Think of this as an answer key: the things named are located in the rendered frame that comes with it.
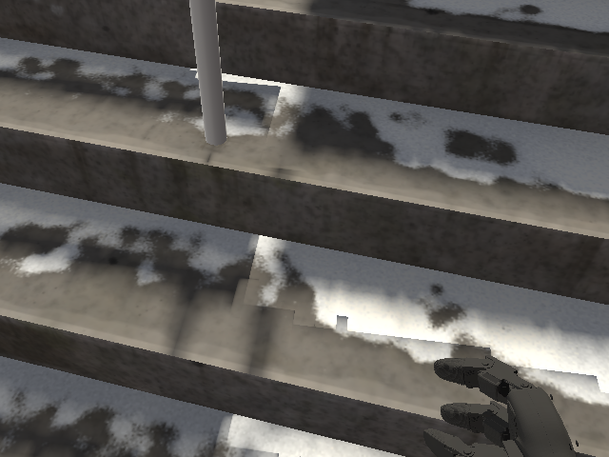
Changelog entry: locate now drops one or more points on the right robot hand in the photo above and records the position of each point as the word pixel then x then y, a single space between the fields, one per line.
pixel 530 426

